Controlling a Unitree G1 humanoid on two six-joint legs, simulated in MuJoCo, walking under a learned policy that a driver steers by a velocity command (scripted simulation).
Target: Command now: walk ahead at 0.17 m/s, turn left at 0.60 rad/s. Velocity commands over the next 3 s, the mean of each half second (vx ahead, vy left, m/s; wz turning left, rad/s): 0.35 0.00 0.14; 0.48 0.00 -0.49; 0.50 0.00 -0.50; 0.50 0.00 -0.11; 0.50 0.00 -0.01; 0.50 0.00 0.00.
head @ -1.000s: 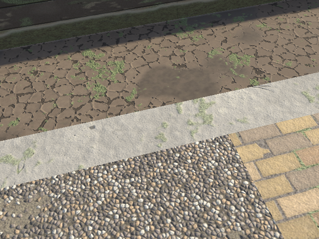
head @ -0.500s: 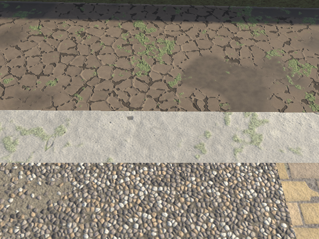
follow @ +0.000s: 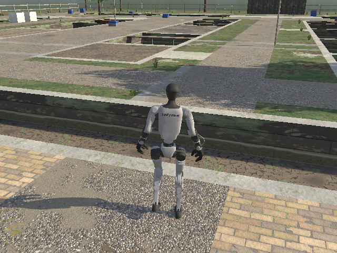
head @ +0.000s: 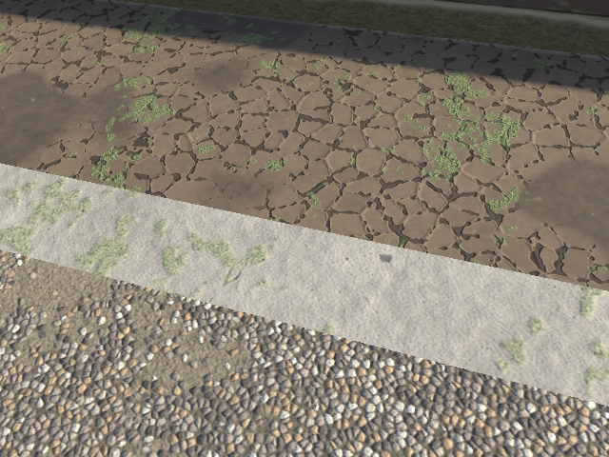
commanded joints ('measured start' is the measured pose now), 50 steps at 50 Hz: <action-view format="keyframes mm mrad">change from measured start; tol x32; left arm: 1 66 156 46 -34 3 -21 -5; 50 139 140 66 -4 -18 -58 -17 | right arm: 1 -46 -72 -10 -77 -5 -3 30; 50 68 19 68 -105 -30 -76 -50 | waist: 1 55 -216 -41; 13 32 -204 14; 17 -136 238 -129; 34 -10 7 79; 42 145 -199 -423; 50 -29 -47 -88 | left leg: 1 -167 45 13 -27 55 -16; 14 371 49 171 -719 178 93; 18 590 499 -409 -965 -238 220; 38 577 356 309 -588 1285 137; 40 355 317 327 -118 943 109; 41 -39 160 307 258 0 56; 42 -207 41 84 448 -118 32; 50 -120 198 63 83 106 -20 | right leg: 1 176 -235 217 -205 -90 -136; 12 37 -250 118 -226 -14 -155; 18 -545 -15 121 650 -293 -73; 24 -507 -64 81 698 20 -7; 39 -61 104 -111 206 -12 -155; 42 520 -339 809 -43 126 -422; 50 -90 -106 306 -125 436 -267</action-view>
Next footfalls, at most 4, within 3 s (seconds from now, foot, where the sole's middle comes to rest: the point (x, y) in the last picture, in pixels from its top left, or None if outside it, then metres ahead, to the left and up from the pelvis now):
0.30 left None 0.11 0.15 -0.78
0.80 right None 0.44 -0.04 -0.78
1.34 left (333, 353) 0.70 0.02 -0.78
1.80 right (442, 344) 0.71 -0.24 -0.78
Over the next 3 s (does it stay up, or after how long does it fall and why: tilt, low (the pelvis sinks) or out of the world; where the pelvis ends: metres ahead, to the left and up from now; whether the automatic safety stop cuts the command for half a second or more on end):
stays up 0.76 -0.21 -0.03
